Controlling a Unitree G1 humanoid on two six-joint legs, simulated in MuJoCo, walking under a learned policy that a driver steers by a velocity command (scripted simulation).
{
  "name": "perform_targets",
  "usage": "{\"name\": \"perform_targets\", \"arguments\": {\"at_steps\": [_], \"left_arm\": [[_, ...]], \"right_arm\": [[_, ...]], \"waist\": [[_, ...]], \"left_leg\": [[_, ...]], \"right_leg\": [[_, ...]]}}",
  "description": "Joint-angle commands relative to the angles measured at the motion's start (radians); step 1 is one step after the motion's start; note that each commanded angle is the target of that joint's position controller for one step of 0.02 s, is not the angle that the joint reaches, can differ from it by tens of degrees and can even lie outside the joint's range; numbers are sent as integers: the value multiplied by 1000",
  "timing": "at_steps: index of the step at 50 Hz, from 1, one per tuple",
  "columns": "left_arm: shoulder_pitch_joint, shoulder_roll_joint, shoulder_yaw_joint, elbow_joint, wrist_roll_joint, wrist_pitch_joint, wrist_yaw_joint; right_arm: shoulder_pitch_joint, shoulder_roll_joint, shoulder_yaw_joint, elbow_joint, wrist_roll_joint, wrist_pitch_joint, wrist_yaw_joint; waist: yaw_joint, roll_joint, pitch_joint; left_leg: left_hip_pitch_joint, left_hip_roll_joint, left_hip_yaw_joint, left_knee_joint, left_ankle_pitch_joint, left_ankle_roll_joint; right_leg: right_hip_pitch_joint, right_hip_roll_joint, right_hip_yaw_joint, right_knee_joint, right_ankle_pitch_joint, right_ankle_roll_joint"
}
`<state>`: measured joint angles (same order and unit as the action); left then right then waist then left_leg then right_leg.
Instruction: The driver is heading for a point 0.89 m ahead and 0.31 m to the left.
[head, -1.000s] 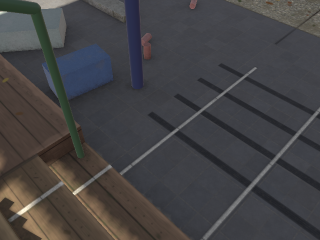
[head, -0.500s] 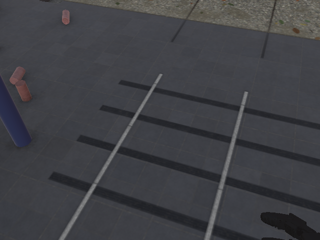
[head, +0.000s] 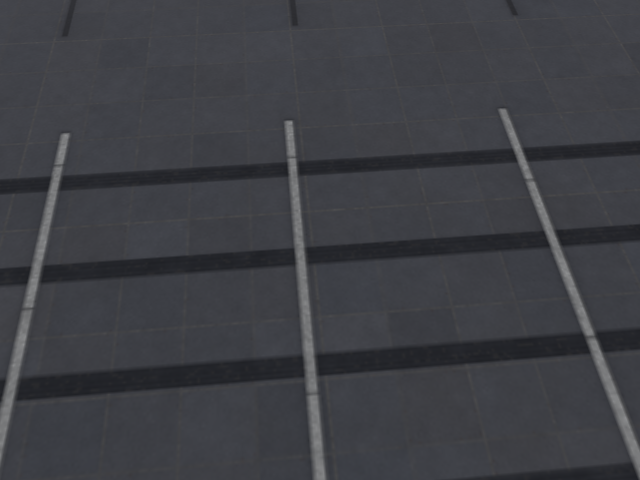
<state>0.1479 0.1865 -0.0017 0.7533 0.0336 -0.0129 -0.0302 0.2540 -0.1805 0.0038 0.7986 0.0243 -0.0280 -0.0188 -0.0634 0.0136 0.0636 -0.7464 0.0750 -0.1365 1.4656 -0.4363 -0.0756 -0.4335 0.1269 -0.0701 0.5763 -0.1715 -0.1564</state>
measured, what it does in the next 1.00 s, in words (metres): walks ahead, turning left: left foot, then right foot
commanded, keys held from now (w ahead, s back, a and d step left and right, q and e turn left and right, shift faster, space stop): q+shift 0.60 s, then shift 0.02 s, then e+shift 0.38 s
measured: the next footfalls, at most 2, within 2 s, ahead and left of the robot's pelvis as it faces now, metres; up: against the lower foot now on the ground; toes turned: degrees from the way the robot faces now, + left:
left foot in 0.28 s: +0.16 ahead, +0.19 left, +0.00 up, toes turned +13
right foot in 0.86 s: +0.29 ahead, +0.00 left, +0.00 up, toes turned +33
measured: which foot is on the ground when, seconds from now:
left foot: up 0.00-0.26, down 0.28-0.92, up 0.94-1.00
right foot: down 0.00-0.30, up 0.32-0.84, down 0.86-1.00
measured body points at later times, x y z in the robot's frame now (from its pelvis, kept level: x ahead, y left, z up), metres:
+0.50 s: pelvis +0.11 +0.11 +0.02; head +0.16 +0.15 +0.46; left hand +0.22 +0.43 -0.08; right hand +0.35 -0.11 -0.06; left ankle +0.12 +0.18 -0.72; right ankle +0.18 -0.07 -0.63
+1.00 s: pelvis +0.19 +0.09 +0.02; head +0.24 +0.09 +0.46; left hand +0.19 +0.41 -0.07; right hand +0.48 -0.05 -0.08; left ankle +0.11 +0.17 -0.68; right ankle +0.25 -0.02 -0.72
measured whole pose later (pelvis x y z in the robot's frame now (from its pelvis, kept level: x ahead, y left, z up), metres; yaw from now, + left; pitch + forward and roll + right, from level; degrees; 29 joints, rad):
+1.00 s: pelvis +0.19 +0.09 +0.02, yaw +24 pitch +2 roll +1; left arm 0.18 0.29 0.07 0.68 -0.02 0.00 0.00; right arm 0.09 -0.26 -0.05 0.63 -0.01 0.03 -0.03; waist 0.04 0.03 0.05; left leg -0.37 -0.15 -0.14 0.87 -0.50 -0.02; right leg -0.32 0.05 0.15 0.54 -0.26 -0.01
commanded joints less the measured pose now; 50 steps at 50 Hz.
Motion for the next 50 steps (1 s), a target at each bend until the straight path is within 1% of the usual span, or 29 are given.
{"name": "perform_targets", "arguments": {"at_steps": [1, 2, 4, 6, 8, 12, 13, 14, 15, 16, 17, 18, 19, 20, 21, 24, 26, 30, 34, 38, 40, 42, 44, 45, 46, 47, 48, 49, 50], "left_arm": [[-103, 125, 38, -86, -2, -32, 27], [-62, 145, 52, -74, 4, -38, 44], [-19, 167, 70, -63, -15, -28, 58], [-7, 163, 76, -57, -24, -8, 66], [1, 168, 84, -54, -31, 9, 73], [-45, 194, 105, -76, -49, 22, 79], [-65, 199, 109, -81, -55, 23, 80], [-33, 189, 112, -74, -52, 22, 77], [-25, 176, 115, -102, -23, 18, 73], [-82, 127, 90, -168, 10, 14, 57], [-102, 140, 87, -159, -8, 7, 43], [-122, 151, 88, -159, -30, 7, 45], [-128, 159, 91, -150, -26, 12, 58], [-136, 168, 96, -151, -20, 19, 72], [-143, 170, 97, -156, -18, 23, 73], [-142, 150, 93, -147, -23, 23, 68], [-157, 147, 93, -148, -27, 18, 68], [-183, 162, 99, -149, -33, 8, 71], [-157, 176, 93, -126, -28, 7, 61], [-129, 141, 68, -124, -30, 4, 37], [-126, 164, 72, -131, -45, 0, 24], [-109, 206, 86, -141, -57, -3, 18], [-82, 248, 95, -150, -52, -12, 16], [-69, 311, 113, -150, -46, -12, 17], [-38, 325, 125, -143, -55, -6, 19], [12, 317, 127, -140, -56, 2, 24], [73, 297, 123, -127, -51, 6, 32], [110, 289, 122, -124, -44, 5, 40], [85, 297, 128, -129, -47, 6, 48]], "right_arm": [[191, -99, -38, -13, -30, 29, -19], [106, -113, -49, -39, -14, 15, -16], [43, -110, -53, -73, -5, -1, -1], [-20, -102, -55, -117, -2, 10, 13], [-82, -113, -65, -165, -11, 29, 22], [-85, -118, -80, -209, -8, 49, 48], [-45, -115, -83, -197, -7, 49, 51], [9, -142, -98, -181, -10, 47, 46], [83, -269, -139, -179, -20, 39, 31], [136, -363, -154, -192, -41, 30, 28], [133, -348, -149, -208, -57, 23, 36], [57, -332, -145, -221, -44, 19, 37], [-11, -294, -137, -232, -8, 28, 29], [-56, -265, -127, -243, 16, 42, 16], [-75, -257, -123, -254, 20, 54, 5], [-69, -282, -130, -263, 4, 64, -17], [-49, -295, -135, -258, 10, 67, -31], [-54, -302, -136, -267, 7, 79, -47], [-76, -245, -107, -272, -17, 82, -47], [-86, -142, -55, -239, -47, 70, -26], [-88, -173, -59, -224, -55, 59, -8], [-101, -230, -77, -217, -42, 53, -5], [-83, -256, -92, -207, -31, 43, -12], [-47, -248, -97, -214, -47, 34, -17], [-71, -234, -98, -219, -51, 30, -19], [-136, -228, -102, -233, -48, 30, -21], [-196, -211, -103, -257, -41, 33, -21], [-211, -195, -106, -265, -35, 37, -17], [-197, -175, -104, -261, -28, 41, -10]], "waist": [[-36, -14, -188], [-6, -39, -175], [42, -62, -206], [64, -92, -191], [78, -108, -159], [51, -113, -141], [28, -101, -152], [14, -49, -175], [5, 177, -194], [1, 356, -303], [-35, 192, -411], [-10, 113, -351], [19, 28, -277], [42, 15, -236], [59, 41, -227], [61, 64, -234], [53, 79, -238], [45, 117, -220], [27, 129, -228], [27, 96, -207], [22, 112, -165], [40, 109, -122], [49, 48, -128], [12, -73, -168], [29, -167, -189], [75, -230, -168], [113, -274, -159], [132, -222, -169], [107, -163, -168]], "left_leg": [[260, 59, 14, -385, 238, -64], [279, 33, 37, -467, 317, -48], [201, 9, 76, -542, 361, -27], [139, 12, 87, -584, 317, -5], [102, 13, 102, -593, 229, 23], [155, -9, 140, -722, 151, 86], [242, -37, 172, -819, 217, 105], [381, -69, 160, -908, 375, 137], [589, 47, -97, -952, 916, 225], [833, 234, -476, -986, 1186, 430], [901, 259, -482, -1009, 1083, 459], [847, 218, -398, -1011, 1001, 421], [779, 162, -327, -1020, 895, 361], [709, 130, -300, -1041, 792, 323], [657, 98, -290, -1057, 728, 296], [649, 53, -296, -1069, 688, 258], [675, 38, -316, -1064, 668, 237], [675, 17, -389, -1061, 562, 217], [655, 32, -340, -1023, 642, 236], [560, 48, -285, -1016, 745, 260], [525, 55, -273, -1032, 742, 275], [569, 51, -273, -1012, 740, 278], [613, 7, -246, -962, 671, 233], [581, -76, -165, -885, 555, 188], [513, -162, -40, -793, 402, 124], [393, -223, 26, -689, 195, 68], [251, -240, 43, -553, -126, 37], [179, -225, -2, -390, -235, 22], [149, -197, -28, -331, -194, 17]], "right_leg": [[0, -364, 144, -193, 699, -130], [8, -328, 99, -197, 702, -98], [169, -351, 86, -174, 767, -83], [263, -378, 84, -166, 682, -69], [297, -416, 91, -163, 583, -61], [332, -455, 69, -101, 483, -1], [313, -434, 23, -47, 480, 34], [257, -380, -41, 68, 454, 87], [38, -247, -117, 362, 207, 182], [-301, -64, -7, 681, -475, 243], [-354, -72, 181, 797, -511, 222], [-380, -85, 202, 793, -431, 205], [-392, -102, 200, 734, -344, 204], [-372, -114, 202, 673, -283, 208], [-322, -111, 202, 636, -241, 212], [-287, -75, 214, 544, -160, 231], [-289, -63, 228, 479, -132, 239], [-279, -51, 258, 403, -104, 246], [-198, -112, 218, 374, -80, 257], [6, -179, 172, 252, -93, 232], [97, -156, 141, 160, -119, 211], [104, -124, 120, 15, -86, 183], [150, -146, 199, -109, 217, 138], [217, -200, 287, -65, 481, 93], [257, -259, 389, -94, 513, 13], [299, -341, 545, -153, 519, -81], [371, -423, 676, -200, 542, -149], [407, -430, 704, -208, 523, -164], [407, -395, 651, -184, 489, -131]]}}
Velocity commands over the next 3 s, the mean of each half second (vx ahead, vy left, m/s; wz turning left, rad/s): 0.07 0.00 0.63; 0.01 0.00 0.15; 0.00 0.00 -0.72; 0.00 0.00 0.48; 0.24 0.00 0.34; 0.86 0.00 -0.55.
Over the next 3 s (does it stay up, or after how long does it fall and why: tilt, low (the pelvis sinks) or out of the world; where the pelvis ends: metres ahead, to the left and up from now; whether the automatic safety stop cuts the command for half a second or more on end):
stays up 0.67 0.12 0.02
